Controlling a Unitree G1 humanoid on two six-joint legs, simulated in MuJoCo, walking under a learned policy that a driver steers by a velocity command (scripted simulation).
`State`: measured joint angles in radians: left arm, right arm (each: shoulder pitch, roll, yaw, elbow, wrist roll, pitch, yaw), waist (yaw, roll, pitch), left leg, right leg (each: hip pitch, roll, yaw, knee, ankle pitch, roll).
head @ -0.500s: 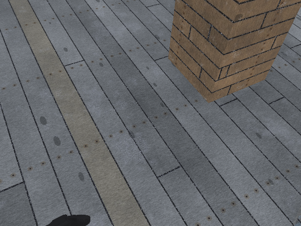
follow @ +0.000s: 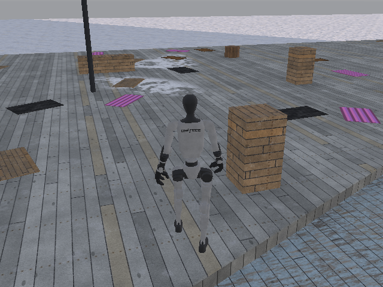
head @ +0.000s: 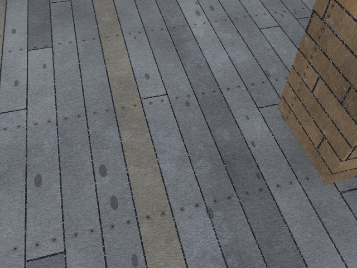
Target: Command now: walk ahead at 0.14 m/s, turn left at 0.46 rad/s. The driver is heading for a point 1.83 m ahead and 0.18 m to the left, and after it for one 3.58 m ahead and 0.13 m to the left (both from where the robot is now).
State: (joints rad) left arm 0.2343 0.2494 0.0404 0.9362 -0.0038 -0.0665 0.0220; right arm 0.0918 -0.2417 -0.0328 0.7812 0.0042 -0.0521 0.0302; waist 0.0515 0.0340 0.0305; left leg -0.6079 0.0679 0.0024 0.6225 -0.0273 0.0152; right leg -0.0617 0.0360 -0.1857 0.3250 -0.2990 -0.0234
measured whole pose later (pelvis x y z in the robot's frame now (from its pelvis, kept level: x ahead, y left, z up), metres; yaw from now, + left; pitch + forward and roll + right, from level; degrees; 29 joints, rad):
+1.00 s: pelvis +0.10 -0.01 +0.00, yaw +16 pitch -1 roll +0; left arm 0.20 0.23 0.03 0.81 0.01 -0.02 0.01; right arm 0.21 -0.22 -0.05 0.74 -0.02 0.01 -0.02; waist 0.01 -0.01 0.02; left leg -0.23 0.00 -0.06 0.55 -0.31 -0.02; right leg -0.26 -0.01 0.02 0.55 -0.28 0.02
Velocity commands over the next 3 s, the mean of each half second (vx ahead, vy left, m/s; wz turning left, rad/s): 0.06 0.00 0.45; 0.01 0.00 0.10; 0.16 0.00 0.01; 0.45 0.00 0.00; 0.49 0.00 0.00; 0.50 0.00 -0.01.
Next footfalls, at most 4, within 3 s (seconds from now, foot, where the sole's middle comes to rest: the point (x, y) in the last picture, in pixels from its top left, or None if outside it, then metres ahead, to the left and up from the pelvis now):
0.06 left None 0.20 0.11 -0.77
0.52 right None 0.18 -0.13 -0.77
0.80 left None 0.09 0.12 -0.77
1.84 left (130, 267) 0.45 0.22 -0.77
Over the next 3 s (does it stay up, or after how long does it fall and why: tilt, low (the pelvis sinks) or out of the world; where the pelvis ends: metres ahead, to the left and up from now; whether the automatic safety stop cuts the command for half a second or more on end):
stays up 0.94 0.27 -0.01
